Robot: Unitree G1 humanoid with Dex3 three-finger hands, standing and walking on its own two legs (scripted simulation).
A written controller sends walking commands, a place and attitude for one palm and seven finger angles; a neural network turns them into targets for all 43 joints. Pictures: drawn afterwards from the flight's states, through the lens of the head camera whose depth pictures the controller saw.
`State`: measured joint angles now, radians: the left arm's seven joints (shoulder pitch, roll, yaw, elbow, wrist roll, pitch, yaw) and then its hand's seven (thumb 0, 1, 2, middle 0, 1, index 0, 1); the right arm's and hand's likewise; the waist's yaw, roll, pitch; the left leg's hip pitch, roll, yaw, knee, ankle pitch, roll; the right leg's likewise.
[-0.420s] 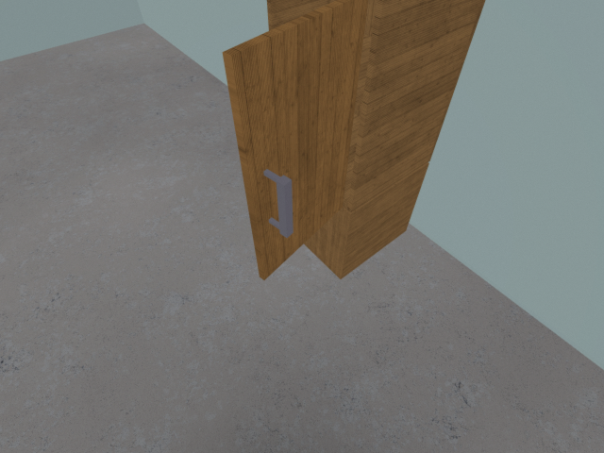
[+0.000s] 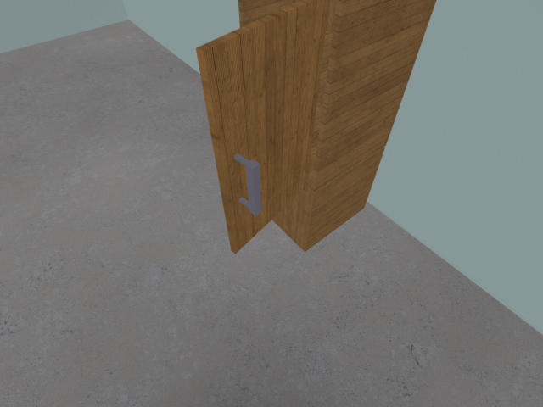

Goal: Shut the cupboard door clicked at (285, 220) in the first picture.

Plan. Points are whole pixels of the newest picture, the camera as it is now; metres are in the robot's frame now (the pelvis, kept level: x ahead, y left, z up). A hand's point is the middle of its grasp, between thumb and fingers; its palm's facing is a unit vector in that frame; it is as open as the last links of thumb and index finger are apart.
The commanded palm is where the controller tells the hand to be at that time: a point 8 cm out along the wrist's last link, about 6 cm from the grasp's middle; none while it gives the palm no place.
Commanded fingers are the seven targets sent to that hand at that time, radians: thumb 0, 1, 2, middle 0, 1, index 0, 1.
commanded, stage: look at it before walking up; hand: left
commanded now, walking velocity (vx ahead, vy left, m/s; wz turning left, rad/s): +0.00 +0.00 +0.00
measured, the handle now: (247, 185) +0.58 +0.09 -0.08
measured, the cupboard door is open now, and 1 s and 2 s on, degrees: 100 100 100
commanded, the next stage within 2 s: walk around to get in front in 0.42 s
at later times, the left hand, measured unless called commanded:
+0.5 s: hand out of the picture +0.00 +0.17 -0.17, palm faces +0.03 -0.98 -0.20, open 7.3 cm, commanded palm none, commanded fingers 0.00 0.90 0.90 -0.20 -0.30 -0.20 -0.30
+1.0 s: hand out of the picture +0.06 +0.17 -0.18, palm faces -0.11 -0.95 -0.30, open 7.3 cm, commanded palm none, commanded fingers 0.00 0.90 0.90 -0.20 -0.30 -0.20 -0.30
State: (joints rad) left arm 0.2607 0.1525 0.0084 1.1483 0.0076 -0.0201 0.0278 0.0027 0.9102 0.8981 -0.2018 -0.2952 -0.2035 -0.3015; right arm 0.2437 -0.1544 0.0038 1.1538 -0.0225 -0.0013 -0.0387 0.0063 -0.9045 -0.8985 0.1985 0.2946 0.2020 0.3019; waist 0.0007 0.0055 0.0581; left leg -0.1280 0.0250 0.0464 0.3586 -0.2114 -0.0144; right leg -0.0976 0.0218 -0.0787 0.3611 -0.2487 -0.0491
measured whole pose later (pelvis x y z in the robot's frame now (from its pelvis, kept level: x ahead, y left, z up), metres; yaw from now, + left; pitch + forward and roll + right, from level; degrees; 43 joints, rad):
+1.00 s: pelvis -0.02 -0.03 -0.03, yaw -12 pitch +1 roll +2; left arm 0.21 0.20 0.10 0.97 0.03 0.03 -0.01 0.00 0.91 0.90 -0.20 -0.30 -0.20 -0.30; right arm 0.16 -0.22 -0.07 1.01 -0.03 0.05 -0.04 0.01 -0.90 -0.90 0.20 0.29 0.20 0.30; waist 0.03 0.04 0.12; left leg -0.36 0.10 0.10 0.89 -0.50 -0.05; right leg -0.32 0.03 -0.03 0.69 -0.39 -0.07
